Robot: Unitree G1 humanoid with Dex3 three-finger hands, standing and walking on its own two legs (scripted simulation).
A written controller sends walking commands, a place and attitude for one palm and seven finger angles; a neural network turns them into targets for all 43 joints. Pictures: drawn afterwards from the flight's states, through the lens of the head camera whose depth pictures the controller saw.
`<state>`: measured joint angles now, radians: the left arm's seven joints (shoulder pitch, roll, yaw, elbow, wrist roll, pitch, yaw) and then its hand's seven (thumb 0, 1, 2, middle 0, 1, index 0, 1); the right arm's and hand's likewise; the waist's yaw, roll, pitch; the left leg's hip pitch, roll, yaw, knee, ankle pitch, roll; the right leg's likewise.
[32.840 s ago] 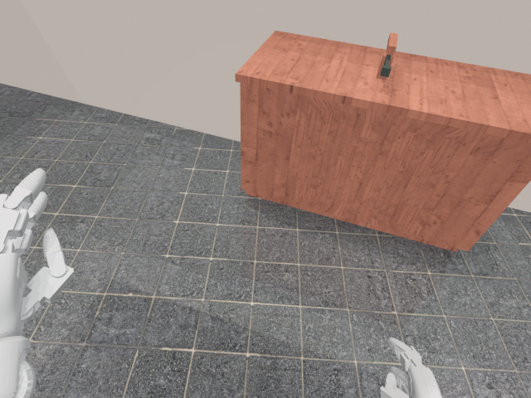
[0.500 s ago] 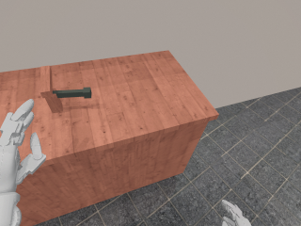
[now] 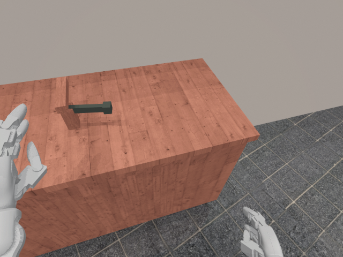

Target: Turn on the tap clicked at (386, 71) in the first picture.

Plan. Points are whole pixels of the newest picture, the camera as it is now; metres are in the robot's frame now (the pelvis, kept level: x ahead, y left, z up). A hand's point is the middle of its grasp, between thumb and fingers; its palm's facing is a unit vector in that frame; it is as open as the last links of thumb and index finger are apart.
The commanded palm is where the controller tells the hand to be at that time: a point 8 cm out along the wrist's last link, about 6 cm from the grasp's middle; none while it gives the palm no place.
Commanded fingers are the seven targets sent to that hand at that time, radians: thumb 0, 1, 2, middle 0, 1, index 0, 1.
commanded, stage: come to a stop and stand still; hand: left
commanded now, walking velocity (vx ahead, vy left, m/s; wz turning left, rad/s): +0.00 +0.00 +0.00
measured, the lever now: (107, 107) +0.51 +0.26 +0.01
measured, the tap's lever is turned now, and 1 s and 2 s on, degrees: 79 79 79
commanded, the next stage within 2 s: look again from close up in 0.58 s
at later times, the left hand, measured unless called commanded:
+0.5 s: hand (67, 162) +0.23 +0.22 +0.16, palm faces +0.41 -0.84 -0.35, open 7.4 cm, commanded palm +0.17 +0.25 +0.18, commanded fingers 0.00 0.90 0.90 -0.20 -0.30 -0.20 -0.30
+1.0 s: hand (53, 164) +0.22 +0.24 +0.16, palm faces +0.43 -0.84 -0.33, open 7.4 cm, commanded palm +0.17 +0.27 +0.18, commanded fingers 0.00 0.90 0.90 -0.20 -0.30 -0.20 -0.30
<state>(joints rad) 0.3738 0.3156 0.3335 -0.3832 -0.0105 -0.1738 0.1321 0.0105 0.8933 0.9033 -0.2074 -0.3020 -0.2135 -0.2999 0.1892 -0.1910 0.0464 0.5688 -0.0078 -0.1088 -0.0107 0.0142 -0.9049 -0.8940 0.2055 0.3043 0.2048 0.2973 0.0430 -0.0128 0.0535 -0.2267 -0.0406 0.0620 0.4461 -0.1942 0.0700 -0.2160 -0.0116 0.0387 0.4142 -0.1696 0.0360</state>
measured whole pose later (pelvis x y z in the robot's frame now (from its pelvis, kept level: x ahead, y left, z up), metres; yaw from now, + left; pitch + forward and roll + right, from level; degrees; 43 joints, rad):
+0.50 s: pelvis +0.02 -0.03 +0.00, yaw +1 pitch -1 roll -1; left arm 0.44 0.33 0.32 -0.45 -0.05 -0.18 0.13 0.01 0.89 0.90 -0.21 -0.30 -0.22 -0.30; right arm 0.20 -0.23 0.02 0.59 0.00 -0.09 -0.03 0.02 -0.91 -0.89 0.20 0.30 0.20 0.30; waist 0.02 0.01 0.05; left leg -0.22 0.01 0.01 0.46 -0.23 0.02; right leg -0.18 0.04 -0.01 0.38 -0.19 -0.01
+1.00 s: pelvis +0.02 -0.02 +0.00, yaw +2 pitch -2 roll -1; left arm 0.43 0.34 0.33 -0.47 -0.05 -0.18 0.13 0.01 0.89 0.90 -0.21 -0.30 -0.21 -0.30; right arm 0.18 -0.20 0.03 0.58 0.00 -0.08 -0.03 0.02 -0.91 -0.89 0.20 0.30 0.20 0.30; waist 0.03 -0.01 0.06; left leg -0.21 -0.02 0.02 0.44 -0.21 0.04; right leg -0.16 0.01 -0.01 0.36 -0.17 0.01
